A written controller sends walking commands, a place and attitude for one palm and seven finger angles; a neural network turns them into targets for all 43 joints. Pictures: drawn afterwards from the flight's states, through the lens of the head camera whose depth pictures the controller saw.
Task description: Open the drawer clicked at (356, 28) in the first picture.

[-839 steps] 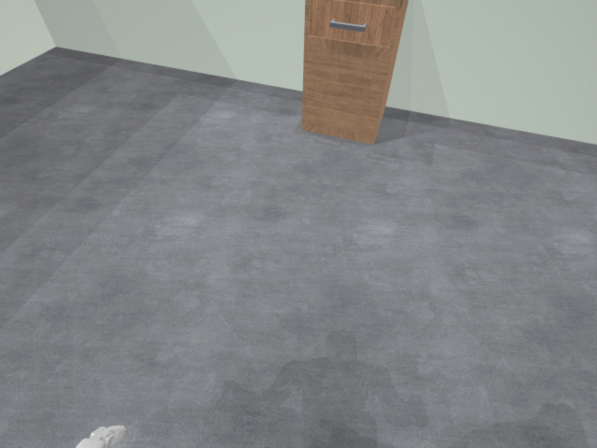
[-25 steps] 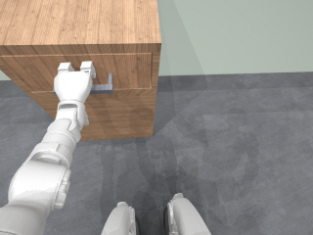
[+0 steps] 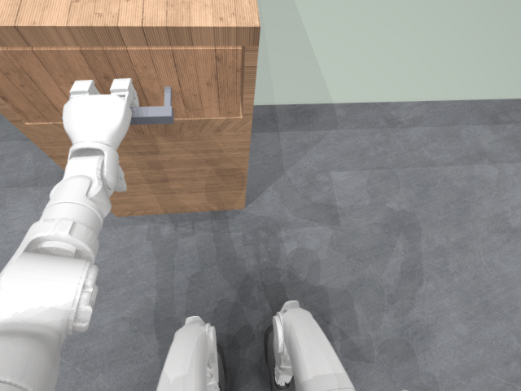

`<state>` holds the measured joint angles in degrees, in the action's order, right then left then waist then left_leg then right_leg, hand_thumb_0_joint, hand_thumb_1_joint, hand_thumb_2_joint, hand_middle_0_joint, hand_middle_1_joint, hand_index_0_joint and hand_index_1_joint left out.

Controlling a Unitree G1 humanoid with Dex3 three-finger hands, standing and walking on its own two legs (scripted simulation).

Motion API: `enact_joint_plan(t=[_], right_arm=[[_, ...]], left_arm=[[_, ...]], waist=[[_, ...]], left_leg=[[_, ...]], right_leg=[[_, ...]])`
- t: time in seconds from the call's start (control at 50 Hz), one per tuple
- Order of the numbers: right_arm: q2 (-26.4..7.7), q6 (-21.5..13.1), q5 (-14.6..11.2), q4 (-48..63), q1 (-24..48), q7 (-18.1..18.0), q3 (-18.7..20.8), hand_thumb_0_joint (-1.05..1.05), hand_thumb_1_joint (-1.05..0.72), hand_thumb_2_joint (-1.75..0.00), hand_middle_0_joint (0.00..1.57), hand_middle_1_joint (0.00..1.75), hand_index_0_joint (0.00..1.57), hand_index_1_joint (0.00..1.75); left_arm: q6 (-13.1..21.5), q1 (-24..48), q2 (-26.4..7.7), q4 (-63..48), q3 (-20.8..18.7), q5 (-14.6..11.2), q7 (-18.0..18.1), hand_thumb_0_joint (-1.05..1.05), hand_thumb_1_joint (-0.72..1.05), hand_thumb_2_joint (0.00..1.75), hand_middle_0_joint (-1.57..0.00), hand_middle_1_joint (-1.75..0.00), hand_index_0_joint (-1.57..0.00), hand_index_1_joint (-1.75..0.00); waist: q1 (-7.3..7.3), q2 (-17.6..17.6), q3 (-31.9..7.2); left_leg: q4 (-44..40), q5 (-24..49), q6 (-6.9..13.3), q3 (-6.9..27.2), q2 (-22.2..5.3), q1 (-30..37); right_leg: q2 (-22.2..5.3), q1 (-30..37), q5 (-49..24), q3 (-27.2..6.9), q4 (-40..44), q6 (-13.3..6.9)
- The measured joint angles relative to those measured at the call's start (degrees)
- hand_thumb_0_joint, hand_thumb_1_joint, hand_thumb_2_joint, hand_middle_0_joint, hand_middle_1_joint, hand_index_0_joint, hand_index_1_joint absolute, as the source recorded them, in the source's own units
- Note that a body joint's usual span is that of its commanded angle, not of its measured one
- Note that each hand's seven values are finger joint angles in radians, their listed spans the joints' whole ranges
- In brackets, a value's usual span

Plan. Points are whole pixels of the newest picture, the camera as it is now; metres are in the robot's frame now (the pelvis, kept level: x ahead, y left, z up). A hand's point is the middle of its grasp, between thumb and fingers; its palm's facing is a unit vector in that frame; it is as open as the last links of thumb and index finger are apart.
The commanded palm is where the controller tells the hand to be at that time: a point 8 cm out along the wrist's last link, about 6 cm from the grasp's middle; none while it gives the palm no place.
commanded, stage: lower the fingers behind the handle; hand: left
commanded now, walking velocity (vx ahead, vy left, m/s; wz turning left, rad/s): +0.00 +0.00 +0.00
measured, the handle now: (121, 105) +0.57 +0.18 -0.01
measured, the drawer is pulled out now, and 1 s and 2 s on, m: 0.00 0.00 0.03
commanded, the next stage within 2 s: close the thumb around the handle in 0.28 s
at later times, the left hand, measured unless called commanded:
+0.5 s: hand (110, 138) +0.52 +0.20 -0.03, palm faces -0.07 -0.02 -1.00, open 13.4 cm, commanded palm +0.52 +0.18 +0.02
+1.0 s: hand (116, 137) +0.52 +0.19 -0.03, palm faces -0.08 -0.03 -1.00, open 5.7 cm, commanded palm +0.51 +0.17 +0.02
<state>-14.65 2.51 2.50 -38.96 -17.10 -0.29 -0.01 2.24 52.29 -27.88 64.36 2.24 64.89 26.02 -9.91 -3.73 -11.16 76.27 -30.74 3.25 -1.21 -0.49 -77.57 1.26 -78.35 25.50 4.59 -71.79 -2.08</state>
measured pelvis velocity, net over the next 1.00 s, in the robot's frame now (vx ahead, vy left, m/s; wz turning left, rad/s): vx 0.03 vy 0.00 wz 0.00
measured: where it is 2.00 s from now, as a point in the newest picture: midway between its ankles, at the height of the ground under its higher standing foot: (247, 386)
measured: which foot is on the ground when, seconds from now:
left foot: down 0.00-1.00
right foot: down 0.00-1.00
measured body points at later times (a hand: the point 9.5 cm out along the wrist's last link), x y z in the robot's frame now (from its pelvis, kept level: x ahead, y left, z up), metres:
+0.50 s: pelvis +0.02 +0.01 +0.01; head +0.19 +0.02 +0.43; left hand +0.52 +0.20 +0.02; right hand +0.05 -0.26 -0.12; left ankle +0.03 +0.09 -0.60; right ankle +0.06 -0.10 -0.60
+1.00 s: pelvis +0.03 +0.00 +0.02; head +0.19 +0.01 +0.44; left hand +0.52 +0.19 +0.02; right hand +0.05 -0.26 -0.11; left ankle +0.03 +0.09 -0.60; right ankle +0.06 -0.10 -0.60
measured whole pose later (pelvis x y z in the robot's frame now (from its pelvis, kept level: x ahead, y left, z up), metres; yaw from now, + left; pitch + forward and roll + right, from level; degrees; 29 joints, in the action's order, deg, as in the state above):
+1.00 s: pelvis +0.03 +0.00 +0.02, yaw +0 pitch +31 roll -3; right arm -13.2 4.8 3.4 -40.6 -16.5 1.2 1.0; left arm 2.1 47.5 -24.2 63.2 3.5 64.6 27.8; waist -8.3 -4.1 -11.6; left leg 72.0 -32.2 3.1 -0.8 -0.4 -71.3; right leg 1.6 -72.0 27.0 4.5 -67.5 -1.9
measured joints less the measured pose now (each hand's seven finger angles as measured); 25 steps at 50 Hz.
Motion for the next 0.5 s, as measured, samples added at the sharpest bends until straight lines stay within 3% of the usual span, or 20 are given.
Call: enact_joint_plan(t=[0.5], right_arm=[[0.7,0.5,0.5,-1.5,0.4,0.9,0.6,0.0,-0.91,-0.9,0.2,0.29,0.2,0.3]], left_arm=[[0.2,-1.9,2.3,0.9,1.8,0.0,2.0,0.0,-0.44,0.32,-0.32,-1.21,-0.34,-1.21]], waist=[[1.16,-0.2,-0.6]], left_leg=[[-2.4,-1.0,0.2,0.7,0.4,3.4]], right_leg=[[-0.1,3.9,1.1,0.4,2.9,0.5]])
